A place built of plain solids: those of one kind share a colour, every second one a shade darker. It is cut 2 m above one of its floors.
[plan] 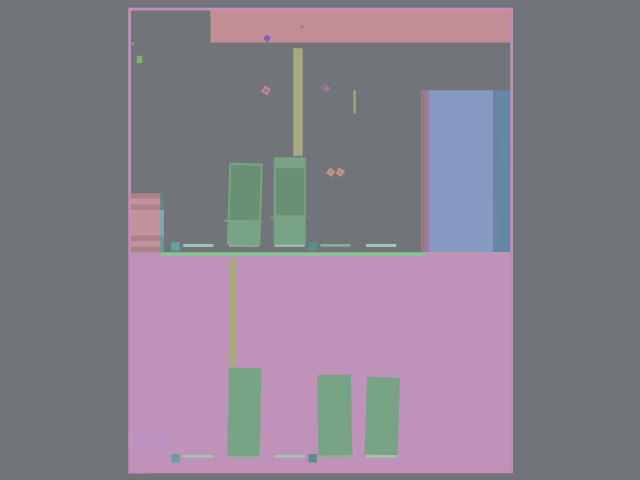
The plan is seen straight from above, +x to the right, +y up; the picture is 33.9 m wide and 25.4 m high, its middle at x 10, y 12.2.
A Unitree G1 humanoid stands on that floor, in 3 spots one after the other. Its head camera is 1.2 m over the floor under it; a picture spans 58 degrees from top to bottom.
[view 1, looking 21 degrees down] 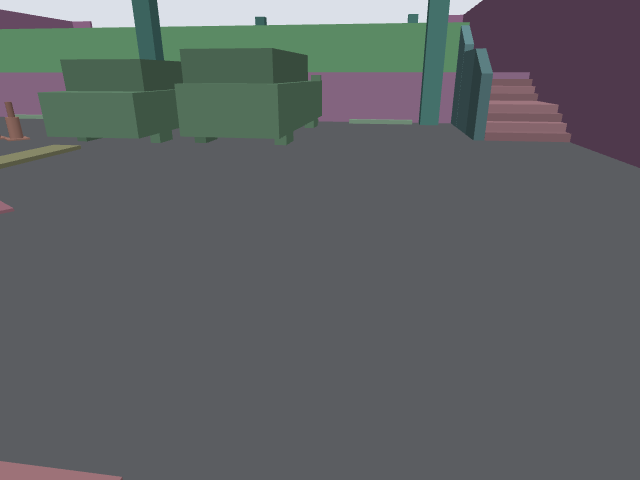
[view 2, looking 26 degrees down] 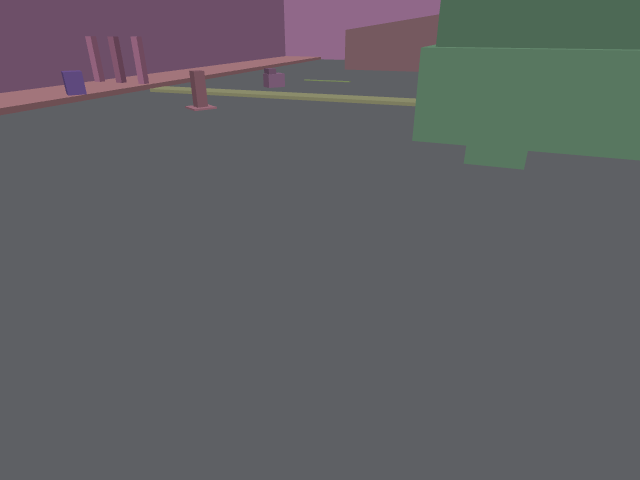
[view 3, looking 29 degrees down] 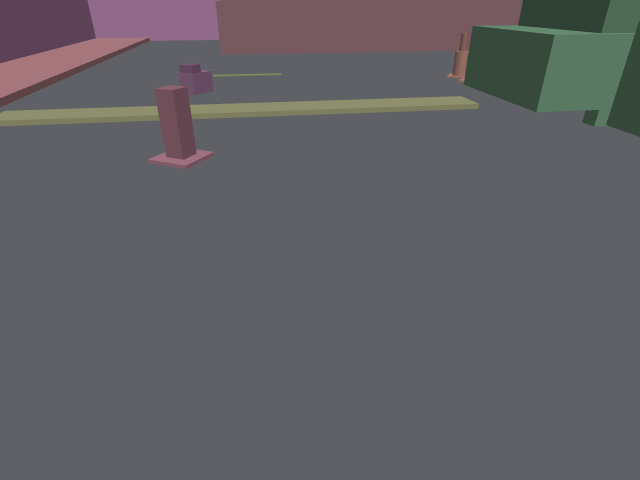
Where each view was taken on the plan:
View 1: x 3.50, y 23.50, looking -82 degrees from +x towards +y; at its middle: ground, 3.35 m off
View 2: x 0.78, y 15.67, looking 20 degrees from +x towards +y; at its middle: ground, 2.74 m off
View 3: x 3.39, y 19.50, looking -9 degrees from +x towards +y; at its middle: ground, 2.48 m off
